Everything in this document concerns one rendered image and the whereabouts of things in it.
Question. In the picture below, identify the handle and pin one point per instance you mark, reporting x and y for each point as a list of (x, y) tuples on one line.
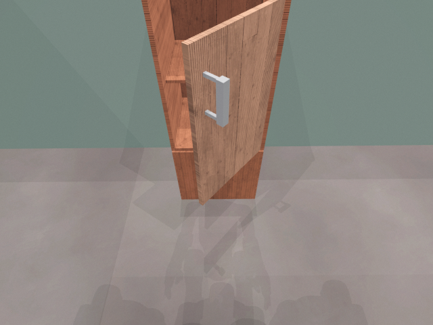
[(222, 99)]

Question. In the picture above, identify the cupboard door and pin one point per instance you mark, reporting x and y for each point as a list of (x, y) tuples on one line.
[(244, 50)]

